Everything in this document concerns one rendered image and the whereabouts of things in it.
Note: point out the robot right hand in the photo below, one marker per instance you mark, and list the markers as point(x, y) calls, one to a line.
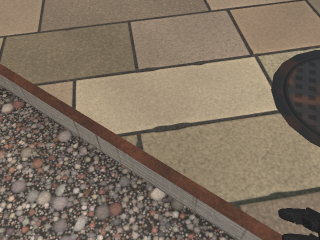
point(308, 217)

